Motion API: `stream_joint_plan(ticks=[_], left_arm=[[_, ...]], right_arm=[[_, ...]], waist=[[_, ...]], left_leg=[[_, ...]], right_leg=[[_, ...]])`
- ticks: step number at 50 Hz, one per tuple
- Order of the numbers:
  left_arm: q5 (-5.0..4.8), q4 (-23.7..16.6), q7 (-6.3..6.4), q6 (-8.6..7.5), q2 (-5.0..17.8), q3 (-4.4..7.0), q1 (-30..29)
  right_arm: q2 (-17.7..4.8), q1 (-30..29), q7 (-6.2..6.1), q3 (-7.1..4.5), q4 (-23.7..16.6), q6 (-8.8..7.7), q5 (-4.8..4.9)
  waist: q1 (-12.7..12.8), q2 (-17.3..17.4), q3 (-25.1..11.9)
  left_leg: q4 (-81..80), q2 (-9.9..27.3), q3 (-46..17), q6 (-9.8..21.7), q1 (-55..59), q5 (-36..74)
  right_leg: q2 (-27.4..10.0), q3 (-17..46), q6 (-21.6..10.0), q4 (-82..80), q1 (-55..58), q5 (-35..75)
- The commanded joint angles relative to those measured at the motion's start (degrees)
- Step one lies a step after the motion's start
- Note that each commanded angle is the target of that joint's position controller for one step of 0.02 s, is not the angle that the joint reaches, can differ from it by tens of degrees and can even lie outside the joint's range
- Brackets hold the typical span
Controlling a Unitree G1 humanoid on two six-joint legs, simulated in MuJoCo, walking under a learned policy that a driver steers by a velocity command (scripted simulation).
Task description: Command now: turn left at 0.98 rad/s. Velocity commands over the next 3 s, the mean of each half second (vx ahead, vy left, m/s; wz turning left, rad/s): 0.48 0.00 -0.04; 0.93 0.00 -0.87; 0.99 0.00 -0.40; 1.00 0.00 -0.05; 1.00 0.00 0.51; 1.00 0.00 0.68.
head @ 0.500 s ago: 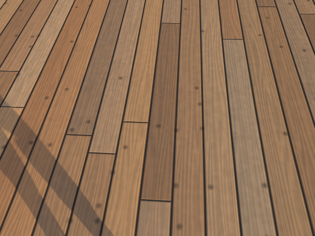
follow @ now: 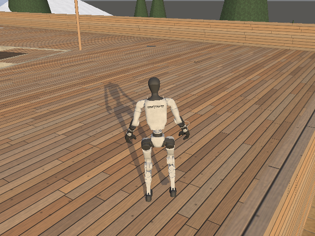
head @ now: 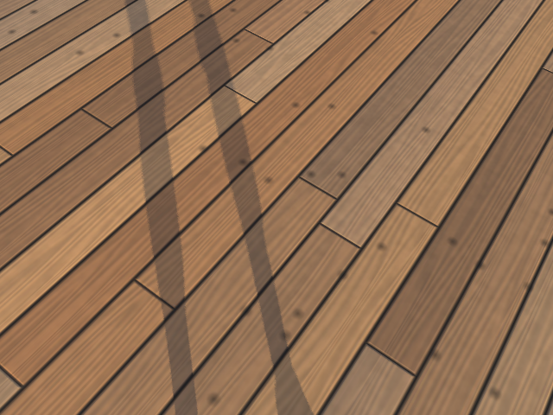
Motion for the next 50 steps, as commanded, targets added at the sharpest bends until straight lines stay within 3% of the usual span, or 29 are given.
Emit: stream_joint_plan(ticks=[1, 3, 5, 7, 9, 14, 15, 18, 20, 22, 23, 24, 25, 26, 27, 28, 30, 33, 37, 40, 42, 43, 44, 45, 46, 47, 48, 49, 50], left_arm=[[0.56, -4.79, 0.62, -1.3, 5.06, 1.14, -1.57], [-0.13, -3.1, 0.24, -1.23, 3.98, 0.64, 1.13], [-1.0, -2.05, -0.84, -1.34, 2.85, -0.33, 1.99], [-1.74, -3.23, -1.91, -2.05, 2.45, -0.93, -0.61], [-2.39, -4.23, -2.36, -2.99, 3.75, -0.95, -2.49], [-3.1, -5.64, -2.96, -4.3, 3.09, -1.61, -2.22], [2.28, -4.57, -5.05, -2.06, 3.11, -1.67, -2.07], [0.34, -4.89, -7.06, -0.55, 3.07, -1.58, -0.39], [-0.03, -4.81, -7.05, -0.51, 3.31, -1.66, 1.06], [0.25, -2.0, -6.24, -0.82, 3.3, -1.5, 8.75], [0.66, 2.21, -5.44, -1.43, 5.59, -0.37, 20.22], [1.03, 4.1, -4.23, -2.05, 10.86, 0.68, 31.05], [-0.01, 1.44, -4.11, -2.11, 13.96, 0.63, 25.84], [0.19, -0.36, -3.63, -1.93, 12.16, 0.82, 21.25], [0.27, -0.59, -3.23, -2.04, 10.8, 0.68, 20.29], [0.04, 0.0, -3.0, -2.1, 10.06, 0.58, 20.05], [-0.56, 0.04, -2.41, -2.88, 7.7, -0.44, 18.09], [-0.86, 1.54, -2.51, -3.76, 7.04, -0.55, 19.74], [-1.09, 3.96, -2.19, -3.93, 7.48, -0.09, 22.26], [-1.52, 5.29, -1.58, -4.45, 8.39, 0.22, 21.94], [-1.62, 5.01, -1.32, -4.68, 10.7, 0.75, 18.02], [-1.09, 5.13, -1.59, -4.81, 12.49, 1.13, 17.1], [-0.6, 4.75, -1.89, -5.19, 12.84, 1.19, 13.63], [0.09, 3.81, -1.88, -6.03, 5.53, -0.61, 13.5], [-2.81, -0.05, -2.44, -5.66, -1.26, -2.59, 17.8], [-1.44, 1.41, -2.08, -4.66, 2.86, -2.77, 16.06], [-0.18, 2.13, -2.51, -3.9, 5.22, -2.21, 12.77], [0.49, 2.31, -3.15, -3.22, 5.19, -2.15, 10.29], [1.27, 1.33, -3.97, -2.61, 4.18, -2.22, 7.56]], right_arm=[[-9.46, -3.91, -1.57, -2.63, -4.76, -0.81, 0.24], [-8.74, -4.09, -2.11, -2.2, -4.47, -0.61, -0.27], [-6.99, -0.52, -2.03, -1.32, -2.77, -1.29, 0.41], [-7.46, 1.6, -1.23, -0.72, -0.79, -2.55, -0.12], [-8.77, 2.61, -0.71, -0.69, 0.42, -3.84, -0.87], [-8.7, 4.7, -0.28, -0.47, 2.95, -6.42, -0.69], [-8.7, 7.77, 0.3, -0.39, 3.68, -5.65, -4.33], [-8.94, 3.75, 0.46, -0.68, 3.38, -5.8, -3.73], [-9.17, 2.88, 0.19, -0.97, 3.75, -5.92, -3.46], [-8.34, 1.58, -0.03, -0.83, 4.05, -5.71, -3.48], [-6.36, 1.95, -0.2, -0.14, 4.19, -5.64, -4.31], [-1.42, -1.07, -0.16, 1.65, 1.91, -5.92, -5.32], [0.96, -3.65, 0.52, 2.42, -2.79, -6.71, -4.37], [-2.92, -5.36, 1.07, 2.09, -2.17, -7.63, -5.29], [-5.22, -6.41, 1.65, 1.63, -1.17, -8.34, -5.15], [-5.24, -4.57, 1.74, 1.75, 0.24, -8.39, -5.06], [-4.2, -2.93, 2.23, 2.4, 1.37, -6.81, -5.57], [-3.77, -7.79, 2.46, 3.02, 0.27, -4.67, -4.58], [-1.69, -17.02, 2.81, 4.38, -2.37, -5.11, -3.33], [-2.68, -19.59, 2.47, 4.3, -4.0, -5.58, -2.6], [-5.09, -11.39, 1.4, 3.3, -1.76, -5.75, -2.42], [-8.24, -1.63, 0.34, 1.91, 0.87, -5.9, -2.06], [-10.34, 11.65, -1.11, 0.54, 4.04, -5.86, -1.73], [-14.09, 23.62, -2.59, -1.07, 5.75, -6.2, -3.4], [-17.11, 18.53, -2.2, -1.39, 4.83, -6.31, -4.95], [-12.72, 9.72, -1.73, -1.32, 3.48, -5.91, -4.49], [-7.76, 6.06, -1.62, -0.24, 3.1, -5.8, -4.12], [-4.97, 6.31, -1.44, 0.32, 4.61, -5.84, -4.19], [-4.17, 7.33, -1.5, 0.7, 6.43, -6.2, -4.19]], waist=[[0.7, 8.83, -9.95], [0.93, 8.29, -11.72], [-1.43, 9.05, -13.62], [-3.48, 13.35, -10.36], [-4.7, 13.45, -6.4], [-5.54, 10.66, -1.07], [-5.97, 9.85, -2.66], [-3.19, 11.48, 0.04], [-1.62, 9.42, -0.06], [2.63, 4.44, -1.79], [7.13, -2.9, -6.16], [11.1, -16.33, -8.93], [6.94, -25.68, -7.28], [6.66, -13.15, -5.35], [5.92, -4.05, -5.5], [3.8, 1.2, -4.08], [1.19, -0.2, -1.49], [1.56, -0.27, 1.89], [4.44, -1.79, 2.2], [4.54, -3.26, 0.91], [-0.16, -2.97, -4.07], [-4.64, -2.37, -10.6], [-12.25, -2.03, -15.83], [-15.33, 5.66, -23.48], [-7.38, 27.15, -30.07], [-5.51, 19.44, -21.48], [-5.13, 11.23, -14.97], [-4.86, 4.66, -10.0], [-4.15, 4.34, -7.16]], left_leg=[[-10.83, 12.15, -17.42, 10.03, 11.15, 25.21], [-9.87, 11.44, -15.54, 9.72, 11.56, 25.47], [-13.42, 10.3, -15.54, 9.34, 12.34, -3.02], [-17.85, 12.31, -19.25, 9.69, 11.14, -16.09], [-19.75, 14.66, -20.67, 10.0, 11.24, -18.65], [-22.76, 18.8, -18.08, 9.66, 16.7, -18.76], [-25.17, 16.26, -13.64, 7.75, 13.99, -22.7], [-26.61, 15.88, -6.49, 4.99, 9.13, -20.76], [-25.71, 17.08, -3.67, 4.59, 8.58, -19.97], [-15.62, 15.09, 2.87, 3.75, 4.93, -12.71], [3.86, 10.77, 9.4, 2.81, 0.3, 3.39], [28.57, 5.68, 11.67, 0.41, -12.98, 2.17], [38.56, -4.87, 3.14, -1.46, -34.24, -13.92], [43.61, 0.69, -2.1, -1.24, -39.75, -9.37], [42.31, 3.44, -2.55, -1.31, -37.88, -3.87], [38.55, 5.44, -2.06, -2.0, -33.88, -1.21], [32.0, 6.91, -0.98, -4.03, -27.29, 1.68], [24.87, 5.42, 2.32, -5.91, -26.55, 5.19], [9.37, 2.14, 4.61, -6.48, -21.87, 13.08], [2.0, 1.2, 3.56, -4.46, -14.18, 17.66], [-1.12, -1.63, 3.51, -2.86, 1.34, 13.72], [1.29, -2.87, 3.97, -2.12, 13.83, 7.91], [2.12, 0.39, 2.82, -1.47, 28.46, 4.55], [0.76, 13.03, -11.29, -0.32, 41.21, -19.96], [-15.58, 27.67, -45.37, 3.31, 46.09, -41.14], [-19.42, 25.69, -47.71, 4.39, 37.17, -43.54], [-17.29, 23.91, -37.16, 4.72, 30.32, -36.16], [-17.42, 22.09, -28.77, 4.71, 23.51, -24.39], [-18.31, 19.99, -22.11, 4.15, 19.39, -17.46]], right_leg=[[1.47, 4.5, 0.42, 2.02, -7.81, 7.01], [2.51, 3.58, 1.39, -1.94, -5.92, 10.05], [1.18, 1.97, 1.3, -9.43, -3.99, 14.27], [0.02, 1.08, 0.66, -14.85, -3.94, 16.0], [-1.16, 1.19, -1.11, -18.01, -5.72, 16.3], [-2.6, 2.42, -4.36, -18.8, -14.1, 15.07], [0.4, -0.43, -4.18, -19.91, -8.38, 12.57], [-0.25, -3.72, -6.06, -22.7, -1.0, 11.66], [-0.5, -5.31, -8.38, -24.72, 3.83, 8.95], [2.57, -8.12, -10.85, -28.61, 15.33, 8.27], [4.88, -5.69, -11.98, -30.62, 27.55, 2.43], [-6.44, 15.94, -15.07, -38.89, 36.53, -14.93], [-12.24, 49.14, -20.31, -55.81, 42.12, -25.73], [-14.98, 48.28, -21.39, -55.48, 42.81, -22.99], [-13.57, 41.14, -20.87, -51.52, 40.11, -15.52], [-11.19, 34.59, -19.65, -50.74, 35.16, -10.23], [-6.14, 27.32, -18.13, -53.63, 26.89, -4.66], [-2.55, 22.67, -19.26, -56.32, 22.96, 6.89], [-0.42, 20.41, -18.38, -54.67, 23.26, 25.97], [-3.05, 22.54, -16.83, -53.86, 25.9, 40.22], [-2.16, 21.0, -13.71, -46.51, 25.42, 57.54], [-1.26, 20.26, -12.27, -35.64, 24.15, 65.27], [0.78, 19.44, -11.19, -20.75, 17.34, 62.38], [5.05, 15.87, -11.24, -0.08, 8.83, 38.9], [11.62, 10.46, -10.22, 14.99, -4.87, -0.42], [6.62, 8.56, -11.03, 18.44, -9.92, 4.91], [3.3, 6.9, -10.94, 16.77, -10.38, 9.36], [1.05, 5.72, -10.66, 14.67, -9.22, 11.07], [-0.62, 5.54, -10.44, 13.03, -8.95, 11.08]])
Next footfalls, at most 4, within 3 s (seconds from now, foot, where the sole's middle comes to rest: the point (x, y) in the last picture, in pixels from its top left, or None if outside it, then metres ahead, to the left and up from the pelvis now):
0.46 right None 0.21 -0.15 -0.77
0.88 left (317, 303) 0.69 -0.11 -0.77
1.34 right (466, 244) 0.90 -0.55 -0.77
1.78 left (503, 134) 1.35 -0.77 -0.77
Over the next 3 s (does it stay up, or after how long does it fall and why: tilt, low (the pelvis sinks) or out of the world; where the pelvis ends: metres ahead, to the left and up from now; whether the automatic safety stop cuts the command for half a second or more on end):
stays up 2.10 -1.36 -0.01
